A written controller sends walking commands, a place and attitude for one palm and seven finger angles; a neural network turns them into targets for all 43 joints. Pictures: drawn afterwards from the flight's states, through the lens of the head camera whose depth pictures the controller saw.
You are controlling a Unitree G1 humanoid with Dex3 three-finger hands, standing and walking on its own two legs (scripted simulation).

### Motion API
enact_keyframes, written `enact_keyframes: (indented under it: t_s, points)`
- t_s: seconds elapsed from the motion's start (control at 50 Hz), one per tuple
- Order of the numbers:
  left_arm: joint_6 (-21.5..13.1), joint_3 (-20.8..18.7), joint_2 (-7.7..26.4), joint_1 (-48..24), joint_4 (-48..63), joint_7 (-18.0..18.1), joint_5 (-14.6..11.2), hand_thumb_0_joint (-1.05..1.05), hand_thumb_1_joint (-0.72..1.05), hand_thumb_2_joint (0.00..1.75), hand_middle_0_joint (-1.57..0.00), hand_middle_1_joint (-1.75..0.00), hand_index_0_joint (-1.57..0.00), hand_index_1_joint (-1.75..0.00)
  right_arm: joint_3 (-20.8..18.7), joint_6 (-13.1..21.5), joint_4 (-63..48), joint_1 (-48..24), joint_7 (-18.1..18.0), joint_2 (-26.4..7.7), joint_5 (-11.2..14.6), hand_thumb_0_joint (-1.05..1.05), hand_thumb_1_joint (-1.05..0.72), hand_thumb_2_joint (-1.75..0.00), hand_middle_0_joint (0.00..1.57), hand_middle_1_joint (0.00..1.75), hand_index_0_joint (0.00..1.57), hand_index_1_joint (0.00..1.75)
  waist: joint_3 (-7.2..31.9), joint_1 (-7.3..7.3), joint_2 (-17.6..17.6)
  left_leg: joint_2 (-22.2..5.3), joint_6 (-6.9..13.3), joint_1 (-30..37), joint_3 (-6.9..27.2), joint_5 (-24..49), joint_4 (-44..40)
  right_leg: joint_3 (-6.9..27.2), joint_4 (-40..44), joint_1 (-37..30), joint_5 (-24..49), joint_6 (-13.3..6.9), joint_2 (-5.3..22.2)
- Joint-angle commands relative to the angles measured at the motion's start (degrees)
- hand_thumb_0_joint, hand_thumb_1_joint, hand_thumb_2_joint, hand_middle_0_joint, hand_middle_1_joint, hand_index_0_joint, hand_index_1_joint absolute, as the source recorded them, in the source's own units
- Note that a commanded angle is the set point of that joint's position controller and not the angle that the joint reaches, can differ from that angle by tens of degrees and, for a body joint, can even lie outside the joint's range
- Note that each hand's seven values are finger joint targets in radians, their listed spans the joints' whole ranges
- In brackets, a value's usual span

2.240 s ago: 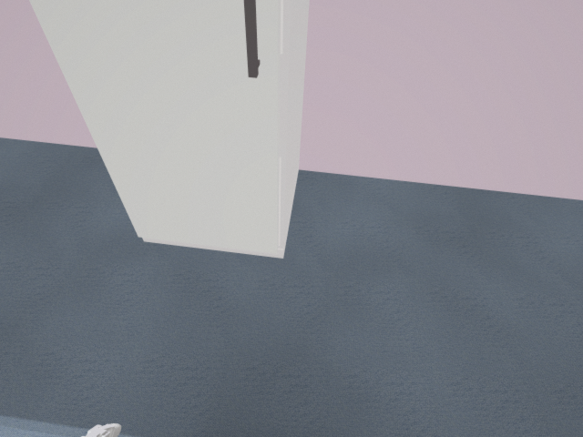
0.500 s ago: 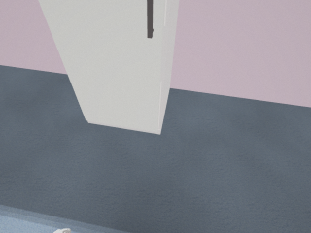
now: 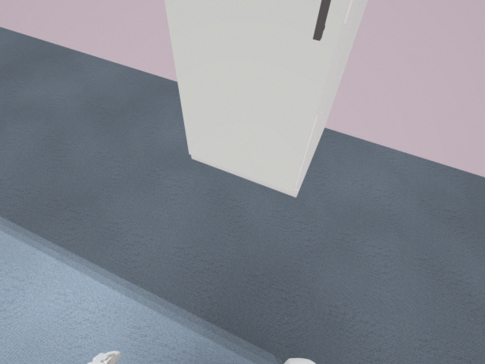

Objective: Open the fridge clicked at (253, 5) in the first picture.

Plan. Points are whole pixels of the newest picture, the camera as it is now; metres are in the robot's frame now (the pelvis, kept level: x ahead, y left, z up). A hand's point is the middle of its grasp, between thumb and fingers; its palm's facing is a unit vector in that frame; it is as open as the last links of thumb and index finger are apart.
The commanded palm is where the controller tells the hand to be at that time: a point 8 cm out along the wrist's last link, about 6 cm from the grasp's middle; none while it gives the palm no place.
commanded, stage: walk to a spot facing it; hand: right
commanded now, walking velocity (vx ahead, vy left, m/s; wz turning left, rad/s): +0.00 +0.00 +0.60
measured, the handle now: out of the picture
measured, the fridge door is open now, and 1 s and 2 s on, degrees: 0 0 0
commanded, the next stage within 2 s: turn to face it in 1.58 s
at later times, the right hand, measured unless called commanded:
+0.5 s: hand out of the picture +0.12 -0.23 -0.16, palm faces -0.31 +0.93 -0.21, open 7.4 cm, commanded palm none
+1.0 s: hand (333, 343) +0.19 -0.18 -0.20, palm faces -0.55 +0.82 -0.16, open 7.4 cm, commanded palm none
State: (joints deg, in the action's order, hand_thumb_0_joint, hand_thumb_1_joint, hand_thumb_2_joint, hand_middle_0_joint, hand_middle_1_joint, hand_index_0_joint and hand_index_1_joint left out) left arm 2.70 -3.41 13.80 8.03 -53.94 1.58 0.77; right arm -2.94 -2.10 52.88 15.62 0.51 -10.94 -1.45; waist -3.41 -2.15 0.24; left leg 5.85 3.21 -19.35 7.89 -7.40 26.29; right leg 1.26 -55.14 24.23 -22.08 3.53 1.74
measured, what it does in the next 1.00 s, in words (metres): steps on the spot, turning left: right foot, then left foot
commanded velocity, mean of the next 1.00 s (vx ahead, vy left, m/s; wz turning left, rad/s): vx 0.17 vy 0.00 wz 0.59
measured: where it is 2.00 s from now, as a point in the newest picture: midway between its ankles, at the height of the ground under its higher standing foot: (174, 330)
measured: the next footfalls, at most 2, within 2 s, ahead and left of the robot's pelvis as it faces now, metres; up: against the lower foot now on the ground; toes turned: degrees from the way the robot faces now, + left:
right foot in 0.16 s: +0.01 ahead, -0.15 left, +0.00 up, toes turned +7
left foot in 0.60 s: -0.06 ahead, +0.11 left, +0.00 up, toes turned +28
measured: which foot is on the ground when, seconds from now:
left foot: down 0.00-0.16, up 0.18-0.58, down 0.60-0.94, up 0.96-1.00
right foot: up 0.00-0.14, down 0.16-0.60, up 0.62-0.92, down 0.94-1.00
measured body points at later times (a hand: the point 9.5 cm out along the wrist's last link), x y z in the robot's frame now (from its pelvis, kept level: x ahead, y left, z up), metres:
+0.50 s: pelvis -0.03 -0.05 +0.00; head +0.00 -0.06 +0.45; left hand -0.08 +0.20 -0.13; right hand +0.14 -0.27 -0.15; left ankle -0.08 +0.10 -0.69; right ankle -0.03 -0.15 -0.74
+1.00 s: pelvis +0.07 -0.03 -0.01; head +0.09 -0.06 +0.43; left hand -0.02 +0.23 -0.12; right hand +0.22 -0.23 -0.18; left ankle -0.09 +0.06 -0.69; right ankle +0.15 -0.08 -0.74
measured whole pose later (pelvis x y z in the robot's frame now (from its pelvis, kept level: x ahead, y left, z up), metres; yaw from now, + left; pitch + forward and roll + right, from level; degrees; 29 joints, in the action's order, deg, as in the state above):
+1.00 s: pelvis +0.07 -0.03 -0.01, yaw +37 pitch -1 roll +2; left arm -3.6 -1.9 12.0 14.1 -50.7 0.3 1.8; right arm -4.6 -2.1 57.4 18.3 1.8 -13.8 -1.7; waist -0.8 -0.3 2.7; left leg 1.0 0.3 -17.9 4.5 -27.6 54.0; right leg -9.3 -38.8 20.3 -17.9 -1.2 6.1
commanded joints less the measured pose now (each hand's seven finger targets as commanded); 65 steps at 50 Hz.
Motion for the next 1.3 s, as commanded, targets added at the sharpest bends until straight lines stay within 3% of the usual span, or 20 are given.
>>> enact_keyframes:
  t_s: [0.0, 0.1, 0.14, 0.16, 0.2, 0.24, 0.36, 0.46, 0.54, 0.58, 0.6, 0.7, 0.82, 0.88, 0.9, 0.92, 0.94, 0.98, 1.06, 1.28]
  points:
    - [-1.8, -0.9, 4.8, -1.0, 5.1, 0.3, -0.4, 0.00, 0.90, 0.90, -0.20, -0.30, -0.20, -0.30, -3.7, 0.4, -4.0, 1.4, -1.0, -13.3, -0.2, 0.00, -0.90, -0.90, 0.20, 0.30, 0.20, 0.30, 7.3, -0.59, 8.0, -14.5, 6.4, 8.5, 21.0, -0.5, -9.4, -0.1, 8.9, -0.2, -2.5, -0.7, -0.9]
    - [-2.8, -1.2, 5.9, 9.7, 3.1, 1.0, -1.0, 0.00, 0.90, 0.90, -0.20, -0.30, -0.20, -0.30, -3.8, -0.6, -5.8, -4.5, -0.8, -13.5, 0.0, 0.00, -0.90, -0.90, 0.20, 0.30, 0.20, 0.30, 9.0, 4.30, 8.3, -9.3, 0.5, -3.5, 19.2, -7.6, -7.7, -0.7, 32.0, -20.3, 4.0, -3.7, -2.4]
    - [-3.2, -2.6, 14.0, 7.9, 5.0, 1.3, 0.1, 0.00, 0.90, 0.90, -0.20, -0.30, -0.20, -0.30, -3.1, -0.8, -7.6, -3.8, 0.3, -7.8, 0.7, 0.00, -0.90, -0.90, 0.20, 0.30, 0.20, 0.30, 5.4, 3.75, -16.4, 2.4, -4.8, -20.9, 1.8, -21.1, 19.0, 22.7, 46.4, -24.6, -6.3, -10.4, 21.1]
    - [-3.2, -2.3, 14.0, 3.2, 6.7, 1.3, 0.0, 0.00, 0.90, 0.90, -0.20, -0.30, -0.20, -0.30, -4.0, -0.7, -7.7, -5.5, 0.3, -10.6, -0.2, 0.00, -0.90, -0.90, 0.20, 0.30, 0.20, 0.30, 2.0, 3.27, -14.7, -2.7, -6.4, -19.1, -1.1, -21.4, 31.1, 24.5, 46.5, -13.3, -1.6, -13.3, 26.4]
    - [-3.5, -0.7, 8.7, -3.0, 7.9, 1.2, 0.6, 0.00, 0.90, 0.90, -0.20, -0.30, -0.20, -0.30, -4.7, -1.1, -5.1, -2.5, 1.3, -10.9, -0.7, 0.00, -0.90, -0.90, 0.20, 0.30, 0.20, 0.30, -0.4, -1.05, -6.9, -4.0, -7.2, -13.6, -2.6, -14.6, 43.3, 10.2, 42.5, -6.3, 8.0, -11.7, 17.1]
    - [-3.9, -0.5, 7.6, -2.4, 7.8, 1.1, 0.4, 0.00, 0.90, 0.90, -0.20, -0.30, -0.20, -0.30, -4.0, -1.4, -4.5, -1.4, 1.9, -8.9, -0.5, 0.00, -0.90, -0.90, 0.20, 0.30, 0.20, 0.30, 0.6, -0.96, -6.8, -4.9, -7.7, -15.0, -5.3, -12.4, 43.9, 2.7, 39.8, -10.3, 14.9, -10.6, 13.1]
    - [-3.9, -1.5, 9.0, 9.6, 3.9, 0.8, 0.6, 0.00, 0.90, 0.90, -0.20, -0.30, -0.20, -0.30, -2.6, -1.3, -6.8, -10.3, 1.9, -7.3, 0.1, 0.00, -0.90, -0.90, 0.20, 0.30, 0.20, 0.30, 1.4, 4.81, -7.9, -7.8, -8.2, -14.6, -9.1, -16.1, 29.7, 0.8, 36.0, -21.9, 30.8, -12.5, 16.6]
    - [-3.5, -2.4, 10.6, 9.1, 2.9, 0.3, 0.8, 0.00, 0.90, 0.90, -0.20, -0.30, -0.20, -0.30, -2.1, -0.9, -6.9, -10.6, 1.8, -6.6, 0.2, 0.00, -0.90, -0.90, 0.20, 0.30, 0.20, 0.30, 3.3, 4.67, -12.1, -7.5, -6.4, -5.7, -11.9, -17.5, 19.3, -3.4, 32.5, -20.0, 34.7, -11.6, 18.5]
    - [-3.3, -2.3, 10.3, 9.0, 2.0, -0.5, 0.7, 0.00, 0.90, 0.90, -0.20, -0.30, -0.20, -0.30, -2.4, 0.5, -4.7, -4.3, 1.9, -8.2, -0.1, 0.00, -0.90, -0.90, 0.20, 0.30, 0.20, 0.30, 7.4, 1.12, -6.5, -5.8, -3.5, 13.2, -14.1, -10.0, -0.8, -8.3, 21.4, -11.1, 12.8, -5.9, 16.9]
    - [-2.8, 0.0, 4.1, 3.4, 7.0, -1.4, 0.4, 0.00, 0.90, 0.90, -0.20, -0.30, -0.20, -0.30, -4.6, 1.3, -2.1, 5.4, 0.3, -19.5, 0.3, 0.00, -0.90, -0.90, 0.20, 0.30, 0.20, 0.30, 7.5, -4.64, 19.6, -28.9, 6.6, 28.4, 20.5, -11.4, -12.5, -11.6, -6.2, 18.6, -17.1, 0.6, 5.4]
    - [-2.7, -0.5, 6.7, -0.5, 8.7, -1.3, 0.7, 0.00, 0.90, 0.90, -0.20, -0.30, -0.20, -0.30, -4.7, 1.4, -2.1, 7.0, -0.5, -19.0, 0.8, 0.00, -0.90, -0.90, 0.20, 0.30, 0.20, 0.30, 5.6, -5.41, 12.3, -29.5, 9.6, 24.6, 20.2, -17.9, -13.7, -4.3, -9.4, 20.7, -12.9, -0.1, 6.8]
    - [-3.0, -1.2, 5.3, 2.5, 5.4, -2.5, 1.0, 0.00, 0.90, 0.90, -0.20, -0.30, -0.20, -0.30, -3.0, 3.2, -3.8, -3.0, -0.5, -13.5, 0.0, 0.00, -0.90, -0.90, 0.20, 0.30, 0.20, 0.30, -0.8, 1.45, 7.3, -19.4, 6.4, 6.9, 7.8, -16.6, -13.8, -5.4, -3.4, 10.0, 1.3, 1.1, 6.8]
    - [-4.4, -1.2, 4.1, 3.9, 6.7, -2.9, 0.4, 0.00, 0.90, 0.90, -0.20, -0.30, -0.20, -0.30, -3.3, 3.7, -2.7, -2.3, 0.0, -14.7, -0.3, 0.00, -0.90, -0.90, 0.20, 0.30, 0.20, 0.30, -0.9, 2.27, 10.2, -17.5, 5.9, 1.3, 8.3, -17.9, -12.4, -7.0, 12.0, -1.1, 3.5, 0.7, 3.6]
    - [-5.6, -1.7, 5.7, 14.7, 3.5, -1.7, 0.2, 0.00, 0.90, 0.90, -0.20, -0.30, -0.20, -0.30, -3.3, 3.2, -3.0, -5.0, 0.2, -12.2, -0.1, 0.00, -0.90, -0.90, 0.20, 0.30, 0.20, 0.30, 1.7, 7.48, 3.5, -12.4, 2.7, -6.5, 5.3, -18.7, -1.7, -8.3, 25.0, -20.4, 6.4, 0.7, 2.1]
    - [-6.2, -2.6, 10.5, 21.8, 1.4, -0.8, 0.8, 0.00, 0.90, 0.90, -0.20, -0.30, -0.20, -0.30, -2.6, 2.9, -3.7, -4.3, 0.5, -8.2, 0.2, 0.00, -0.90, -0.90, 0.20, 0.30, 0.20, 0.30, 5.5, 10.10, -9.8, -6.3, 0.2, -11.7, 0.3, -18.9, 14.6, 2.2, 33.1, -28.7, -5.7, -1.0, 10.7]
    - [-6.3, -3.2, 16.1, 26.8, 0.6, -0.5, 1.6, 0.00, 0.90, 0.90, -0.20, -0.30, -0.20, -0.30, -1.9, 2.7, -5.2, -2.7, 1.1, -4.2, 0.7, 0.00, -0.90, -0.90, 0.20, 0.30, 0.20, 0.30, 6.9, 10.27, -25.4, -0.5, -3.0, -21.2, -8.5, -28.2, 34.2, 22.8, 43.8, -31.1, -19.2, -5.7, 26.6]
    - [-6.1, -2.4, 14.6, 23.2, 1.1, -0.1, 1.3, 0.00, 0.90, 0.90, -0.20, -0.30, -0.20, -0.30, -2.3, 2.6, -5.6, -3.9, 1.0, -6.6, 0.2, 0.00, -0.90, -0.90, 0.20, 0.30, 0.20, 0.30, 5.7, 8.79, -22.2, -5.3, -2.3, -22.5, -3.6, -24.2, 42.6, 30.2, 48.5, -24.7, -27.9, -8.0, 30.4]
    - [-6.7, -1.0, 8.9, 15.4, 2.4, -0.1, 1.1, 0.00, 0.90, 0.90, -0.20, -0.30, -0.20, -0.30, -3.1, 2.7, -4.1, -6.8, 2.2, -6.9, -0.4, 0.00, -0.90, -0.90, 0.20, 0.30, 0.20, 0.30, -3.9, 5.54, -8.1, -9.5, -2.4, -22.6, -5.5, -14.0, 47.9, 18.7, 49.2, -13.8, -21.9, -7.0, 25.3]
    - [-8.2, 0.0, 3.7, 13.5, 0.6, 0.4, 0.4, 0.00, 0.90, 0.90, -0.20, -0.30, -0.20, -0.30, -3.0, 1.2, -0.7, -0.4, 2.7, -3.5, -0.6, 0.00, -0.90, -0.90, 0.20, 0.30, 0.20, 0.30, -0.8, 1.84, -8.9, -10.4, -4.3, -18.4, -7.3, -3.3, 46.7, -3.4, 45.2, -15.2, 4.5, -3.4, 17.8]
    - [-7.7, -0.2, 1.3, 23.4, -6.2, 0.4, 0.8, 0.00, 0.90, 0.90, -0.20, -0.30, -0.20, -0.30, -1.8, 1.2, -4.6, -16.0, 2.8, -0.4, -0.7, 0.00, -0.90, -0.90, 0.20, 0.30, 0.20, 0.30, -5.3, 5.83, -5.6, -12.1, -4.7, -25.8, -14.1, -1.8, 25.5, -14.9, 43.3, -28.1, 25.1, -8.7, 20.0]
